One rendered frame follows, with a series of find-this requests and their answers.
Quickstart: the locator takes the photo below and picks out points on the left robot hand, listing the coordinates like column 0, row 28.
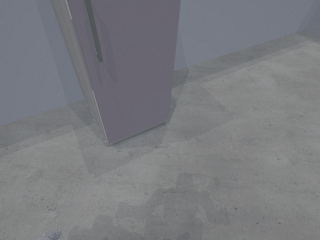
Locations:
column 51, row 235

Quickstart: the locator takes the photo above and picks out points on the handle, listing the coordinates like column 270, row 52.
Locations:
column 94, row 29

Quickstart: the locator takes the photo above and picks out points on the fridge door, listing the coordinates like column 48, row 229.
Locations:
column 138, row 38

